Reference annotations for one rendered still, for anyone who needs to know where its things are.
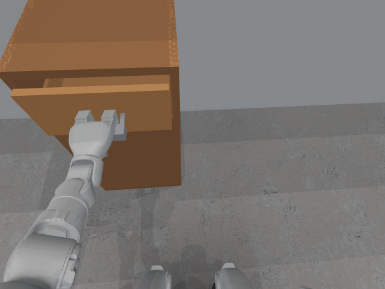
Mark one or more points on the cabinet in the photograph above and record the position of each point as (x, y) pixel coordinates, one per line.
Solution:
(101, 38)

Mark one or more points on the robot left thigh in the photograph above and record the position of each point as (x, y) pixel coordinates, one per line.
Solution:
(155, 279)

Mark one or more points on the left robot forearm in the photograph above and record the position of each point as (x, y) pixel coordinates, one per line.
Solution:
(66, 213)

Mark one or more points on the drawer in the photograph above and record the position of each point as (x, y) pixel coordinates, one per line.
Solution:
(145, 100)

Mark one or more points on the left robot upper arm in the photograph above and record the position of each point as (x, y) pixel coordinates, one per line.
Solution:
(44, 262)

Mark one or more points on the robot left hand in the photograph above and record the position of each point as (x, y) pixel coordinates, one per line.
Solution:
(90, 137)

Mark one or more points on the robot left shin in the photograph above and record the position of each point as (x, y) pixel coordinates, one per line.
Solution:
(157, 267)

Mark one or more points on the handle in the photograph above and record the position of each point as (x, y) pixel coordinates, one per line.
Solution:
(120, 130)

